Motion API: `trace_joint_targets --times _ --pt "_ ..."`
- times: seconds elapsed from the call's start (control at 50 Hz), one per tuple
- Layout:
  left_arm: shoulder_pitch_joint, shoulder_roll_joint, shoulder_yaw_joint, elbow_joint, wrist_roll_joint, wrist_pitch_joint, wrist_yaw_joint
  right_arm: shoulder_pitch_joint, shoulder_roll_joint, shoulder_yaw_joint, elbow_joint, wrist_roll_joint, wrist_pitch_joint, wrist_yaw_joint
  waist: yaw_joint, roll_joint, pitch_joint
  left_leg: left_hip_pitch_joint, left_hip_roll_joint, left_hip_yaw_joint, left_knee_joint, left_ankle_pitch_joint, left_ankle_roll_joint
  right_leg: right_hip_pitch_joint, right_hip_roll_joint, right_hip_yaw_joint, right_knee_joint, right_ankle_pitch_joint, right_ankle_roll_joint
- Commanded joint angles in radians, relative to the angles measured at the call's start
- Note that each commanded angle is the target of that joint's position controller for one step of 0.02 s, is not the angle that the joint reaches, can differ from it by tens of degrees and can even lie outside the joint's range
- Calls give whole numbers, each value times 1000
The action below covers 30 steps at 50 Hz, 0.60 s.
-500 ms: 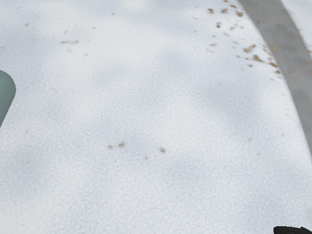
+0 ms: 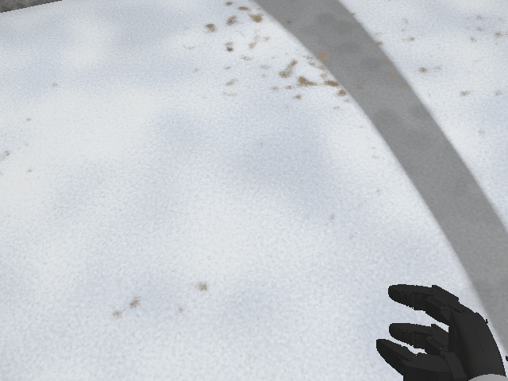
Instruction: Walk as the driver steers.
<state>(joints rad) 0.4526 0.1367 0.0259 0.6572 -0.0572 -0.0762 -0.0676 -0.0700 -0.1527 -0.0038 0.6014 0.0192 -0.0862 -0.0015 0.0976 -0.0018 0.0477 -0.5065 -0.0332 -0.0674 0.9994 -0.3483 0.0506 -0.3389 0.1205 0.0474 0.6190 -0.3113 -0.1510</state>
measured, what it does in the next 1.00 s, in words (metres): walks ahead, turning left: left foot, then right foot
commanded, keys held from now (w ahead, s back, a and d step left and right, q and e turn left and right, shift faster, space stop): w+e+shift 0.04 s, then w+q+shift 0.96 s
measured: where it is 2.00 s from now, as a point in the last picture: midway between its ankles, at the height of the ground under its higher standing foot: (218, 133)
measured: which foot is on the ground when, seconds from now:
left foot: up 0.00-0.10, down 0.12-0.40, up 0.42-0.86, down 0.88-1.00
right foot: down 0.00-0.16, up 0.18-0.40, down 0.42-0.88, up 0.90-1.00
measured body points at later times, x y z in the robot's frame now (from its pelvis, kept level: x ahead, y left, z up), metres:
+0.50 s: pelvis +0.26 -0.09 -0.02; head +0.26 -0.12 +0.43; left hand +0.43 +0.15 -0.07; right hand +0.33 -0.35 -0.16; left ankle +0.15 +0.10 -0.61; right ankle +0.30 -0.23 -0.73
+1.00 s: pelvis +0.60 +0.01 -0.02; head +0.62 +0.02 +0.43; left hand +0.66 +0.32 -0.09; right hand +0.79 -0.21 -0.13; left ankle +0.65 +0.06 -0.73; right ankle +0.58 -0.21 -0.58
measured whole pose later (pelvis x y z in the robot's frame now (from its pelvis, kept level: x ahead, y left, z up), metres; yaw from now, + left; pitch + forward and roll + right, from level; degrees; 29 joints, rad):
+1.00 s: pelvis +0.60 +0.01 -0.02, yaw +31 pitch -2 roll +0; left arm 0.13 0.23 0.01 0.63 -0.01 -0.15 0.00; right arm 0.38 -0.31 -0.08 0.72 0.02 -0.04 0.06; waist -0.05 0.01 0.06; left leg -0.42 -0.16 0.06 0.72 -0.27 0.19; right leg -0.38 -0.02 0.12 1.49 -0.35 -0.03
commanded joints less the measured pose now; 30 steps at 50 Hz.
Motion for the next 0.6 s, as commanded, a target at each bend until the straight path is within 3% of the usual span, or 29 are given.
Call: trace_joint_targets --times 0.02,0.04,0.06,0.08,0.12,0.14,0.16,0.18,0.2,0.22,0.24,0.26,0.28,0.3,0.32,0.34,0.36,0.38,0.4,0.42,0.44,0.46,0.48,0.5,0.52,0.54,0.56,0.58,0.6 --pt "-23 147 66 -73 -19 -10 21 -100 -71 -32 -68 22 -18 -11 -27 -52 -120 -43 0 -33 -324 -26 -7 265 -235 458 -270 -130 -112" --pt "-61 186 86 -84 -4 4 33 -70 -59 -35 -48 25 -17 -13 -47 -47 -100 38 -8 -23 -425 -78 -4 205 -224 446 -272 -148 -107" --pt "-101 159 79 -90 4 8 43 2 -49 -32 -14 28 -26 -12 -74 -77 -89 124 23 -13 -483 20 14 151 -216 410 -245 -148 -85" --pt "-120 138 70 -87 5 8 41 71 -52 -34 22 19 -36 -11 -94 -101 -114 254 47 0 -510 107 32 88 -201 356 -233 -157 -54" --pt "-180 115 58 -119 10 -1 26 238 -84 -44 82 1 -48 -17 -130 -100 -114 446 94 -32 -488 82 88 -96 -147 264 -77 -92 4" --pt "-274 98 40 -168 21 -20 16 379 -118 -51 111 -2 -55 -14 -204 -18 -125 623 113 -152 -524 -55 183 -300 -87 189 121 164 62" --pt "-306 66 20 -198 -4 -36 19 454 -179 -65 137 -24 -53 -13 -220 225 -144 736 231 -448 -613 -179 300 -479 -19 42 418 354 142" --pt "-319 83 13 -211 -3 -29 38 454 -167 -67 144 -11 -70 -3 -247 345 -125 784 331 -678 -687 -284 370 -673 -44 88 691 -169 170" --pt "-331 101 14 -244 -10 -20 45 414 -162 -58 149 11 -83 -9 -208 281 -51 729 349 -743 -690 -339 354 -786 -113 182 859 -204 165" --pt "-335 76 -4 -266 -4 -18 44 431 -159 -54 155 10 -92 -11 -184 151 -17 698 341 -701 -687 -308 334 -820 -140 187 933 -183 161" --pt "-374 59 -15 -305 22 -16 45 458 -155 -51 182 20 -92 -21 -161 78 23 668 331 -679 -693 -265 305 -879 -187 207 936 -190 169" --pt "-389 68 -19 -330 47 -14 46 460 -138 -44 192 33 -87 -37 -130 27 31 590 299 -617 -704 -209 265 -827 -238 222 851 -165 178" --pt "-394 95 -19 -343 54 -17 45 424 -130 -40 172 40 -73 -43 -99 -22 71 430 266 -570 -738 -173 251 -702 -265 204 702 -136 198" --pt "-380 101 -29 -346 59 -4 29 334 -182 -55 131 40 -45 -40 -66 -12 70 261 218 -458 -763 -152 217 -501 -280 134 516 -202 183" --pt "-386 109 -27 -350 47 -5 27 270 -228 -70 94 39 -27 -43 -43 -4 79 -17 162 -328 -821 -94 186 -165 -249 28 322 -204 180" --pt "-328 122 -13 -319 29 -11 24 278 -274 -86 90 35 -27 -40 -22 22 44 -198 147 -277 -828 -79 188 148 -190 -67 267 -132 200" --pt "-197 180 26 -268 -2 -13 35 259 -284 -85 72 24 -38 -31 37 31 -27 -258 137 -251 -720 29 169 381 -161 -54 224 64 209" --pt "21 261 73 -212 -25 -16 41 262 -293 -78 71 9 -50 -6 169 -3 -132 -226 91 -180 -473 212 125 579 -155 -32 146 79 190" --pt "218 326 117 -157 -18 -2 55 225 -276 -71 37 -2 -58 11 275 -91 -216 -254 61 -146 -148 388 90 723 -159 -18 123 49 191" --pt "269 336 81 -144 28 -14 53 206 -114 -38 -24 -21 -61 11 204 -419 -198 -357 -34 -186 308 -161 65 636 -345 291 27 -190 157" --pt "142 362 65 -193 62 -43 64 332 -89 -29 -59 40 -68 -2 59 -654 -225 -445 -85 -232 521 -189 60 554 -535 894 -397 -222 76" --pt "10 246 39 -203 61 -47 61 392 -96 -23 -16 58 -43 -18 -23 -327 -155 -487 11 -180 602 -40 48 473 -574 955 -445 -511 10" --pt "-72 190 29 -179 53 -36 54 328 -50 -4 -28 43 -23 -18 -35 -200 -28 -526 71 -120 603 82 47 362 -541 792 -425 -533 2" --pt "-154 186 31 -148 59 -32 48 334 -22 1 -25 24 -1 -11 -86 -168 47 -498 114 -92 586 162 49 236 -503 619 -403 -375 11" --pt "-194 160 25 -123 74 -32 49 344 -31 -6 -15 20 12 -1 -119 -166 64 -456 141 -91 550 205 38 161 -450 452 -367 -241 33" --pt "-192 134 26 -85 70 -40 49 363 -68 -23 -6 34 30 15 -135 -173 56 -390 159 -106 495 192 30 106 -419 324 -364 -123 53" --pt "-194 136 30 -58 66 -45 53 361 -89 -33 -3 36 46 23 -144 -169 51 -383 159 -110 451 202 23 122 -404 236 -378 -39 63" --pt "-143 143 38 -22 57 -48 56 354 -98 -40 17 24 54 21 -121 -135 32 -401 151 -96 456 203 25 178 -401 178 -398 -14 62" --pt "-121 152 44 4 58 -52 61 326 -102 -43 4 25 58 21 -122 -115 51 -440 156 -116 417 227 26 210 -421 147 -410 38 60"
Velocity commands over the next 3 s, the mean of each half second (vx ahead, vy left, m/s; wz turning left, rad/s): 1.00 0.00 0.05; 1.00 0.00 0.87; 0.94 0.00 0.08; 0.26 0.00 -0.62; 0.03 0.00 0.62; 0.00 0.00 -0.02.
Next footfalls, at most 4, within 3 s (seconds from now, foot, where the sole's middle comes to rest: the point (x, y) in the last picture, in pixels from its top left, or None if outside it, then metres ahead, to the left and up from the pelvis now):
0.12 left None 0.12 0.16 -0.76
0.42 right None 0.33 -0.23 -0.76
0.88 left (276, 288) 0.69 0.08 -0.76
1.38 right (249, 168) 1.13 0.20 -0.76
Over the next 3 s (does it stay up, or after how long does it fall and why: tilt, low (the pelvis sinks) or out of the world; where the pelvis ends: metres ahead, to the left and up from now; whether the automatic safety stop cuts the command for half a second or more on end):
stays up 1.22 0.39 0.01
